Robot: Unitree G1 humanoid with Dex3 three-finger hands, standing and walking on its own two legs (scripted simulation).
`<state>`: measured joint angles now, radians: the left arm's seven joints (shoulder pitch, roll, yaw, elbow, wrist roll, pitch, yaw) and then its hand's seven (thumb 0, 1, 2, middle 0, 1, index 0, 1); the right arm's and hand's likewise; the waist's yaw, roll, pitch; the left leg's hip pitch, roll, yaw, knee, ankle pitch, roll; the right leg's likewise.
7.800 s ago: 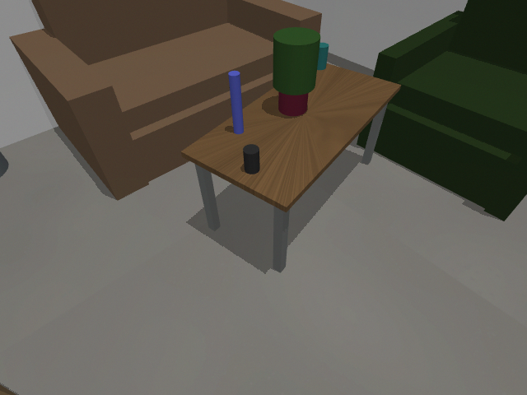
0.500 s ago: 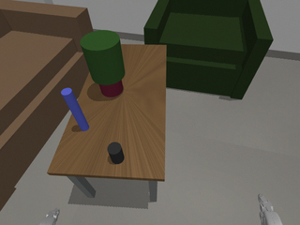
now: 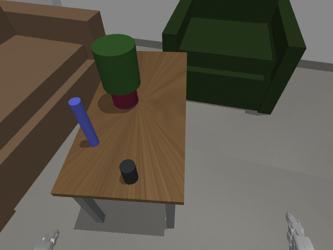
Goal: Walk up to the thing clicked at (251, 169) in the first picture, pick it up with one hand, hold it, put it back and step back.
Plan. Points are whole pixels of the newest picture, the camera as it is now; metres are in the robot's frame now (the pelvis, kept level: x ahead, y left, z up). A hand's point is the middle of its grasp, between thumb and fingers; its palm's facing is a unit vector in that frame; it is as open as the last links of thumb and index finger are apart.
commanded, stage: go down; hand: left
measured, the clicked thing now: (129, 172) +0.45 +0.16 -0.21
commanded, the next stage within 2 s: none
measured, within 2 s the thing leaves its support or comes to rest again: neither
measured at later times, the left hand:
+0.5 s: hand (56, 234) +0.21 +0.28 -0.05, palm faces +0.13 -0.94 -0.30, open 17.4 cm
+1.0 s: hand (48, 175) +0.33 +0.32 +0.01, palm faces +0.13 -0.98 -0.14, open 17.6 cm
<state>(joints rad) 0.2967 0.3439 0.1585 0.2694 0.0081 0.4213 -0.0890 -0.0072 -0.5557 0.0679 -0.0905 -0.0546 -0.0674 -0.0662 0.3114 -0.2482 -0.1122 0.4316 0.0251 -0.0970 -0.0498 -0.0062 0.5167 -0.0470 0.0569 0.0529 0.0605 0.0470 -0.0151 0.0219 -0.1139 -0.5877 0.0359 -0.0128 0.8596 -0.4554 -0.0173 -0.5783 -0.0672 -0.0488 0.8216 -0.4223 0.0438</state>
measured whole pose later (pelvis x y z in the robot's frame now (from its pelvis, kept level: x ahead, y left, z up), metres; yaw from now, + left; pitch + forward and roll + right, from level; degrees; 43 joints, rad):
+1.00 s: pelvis -0.03 +0.00 -0.01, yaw -1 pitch +12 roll -1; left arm -0.40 0.63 0.43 0.91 -0.08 0.03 -0.37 -0.01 -0.58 0.08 -0.06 -0.06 -0.05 -0.06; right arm 0.35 -0.26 -0.03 0.37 0.03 -0.18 -0.07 -0.01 0.54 -0.05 0.06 0.05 0.06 0.05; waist -0.07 -0.02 -0.09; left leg -0.68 0.05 0.00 0.91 -0.43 -0.02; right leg -0.68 -0.05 -0.03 0.86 -0.39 0.04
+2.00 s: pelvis -0.02 +0.01 -0.02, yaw -2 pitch +17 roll -3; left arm -0.61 0.78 0.56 1.12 -0.10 -0.15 -0.48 -0.02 -0.57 0.08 -0.06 -0.06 -0.05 -0.06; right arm 0.33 -0.26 0.01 0.29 0.01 -0.14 -0.04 -0.01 0.52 -0.06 0.06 0.05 0.06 0.05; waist -0.13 -0.02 -0.13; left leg -0.82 0.07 -0.01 0.99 -0.47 -0.01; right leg -0.79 -0.03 -0.04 0.90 -0.40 0.04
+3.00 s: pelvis -0.03 +0.01 -0.04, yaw -2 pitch +20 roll -4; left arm -0.66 0.84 0.65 1.15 -0.14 -0.27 -0.54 -0.01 -0.37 0.11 -0.05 -0.05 -0.03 -0.06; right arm 0.35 -0.27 0.03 0.17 -0.01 -0.16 -0.03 -0.01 0.53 -0.05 0.06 0.05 0.06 0.05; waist -0.17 -0.04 -0.13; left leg -0.94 0.07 -0.03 1.09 -0.51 -0.01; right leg -0.90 -0.03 -0.05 0.98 -0.43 0.05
